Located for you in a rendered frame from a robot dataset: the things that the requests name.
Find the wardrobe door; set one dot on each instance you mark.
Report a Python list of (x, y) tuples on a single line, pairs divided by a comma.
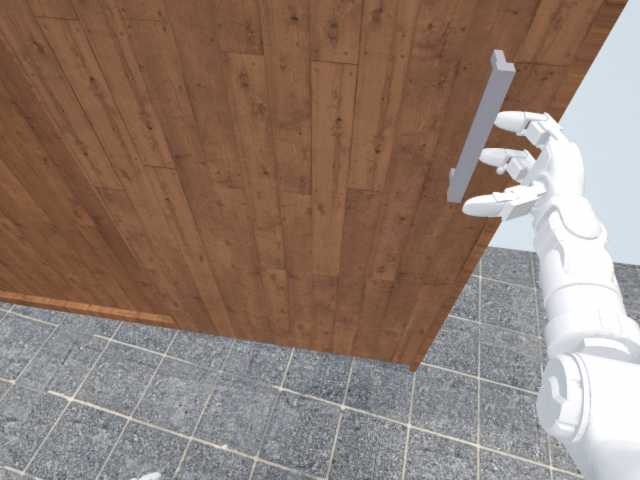
[(279, 168), (56, 238)]

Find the robot right hand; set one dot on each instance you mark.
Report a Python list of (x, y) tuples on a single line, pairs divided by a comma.
[(559, 169)]

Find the right robot upper arm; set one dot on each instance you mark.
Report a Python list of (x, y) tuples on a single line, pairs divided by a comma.
[(592, 405)]

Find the robot right forearm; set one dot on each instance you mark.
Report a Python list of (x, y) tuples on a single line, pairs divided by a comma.
[(581, 295)]

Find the handle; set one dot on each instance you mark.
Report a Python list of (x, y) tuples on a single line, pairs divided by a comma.
[(491, 102)]

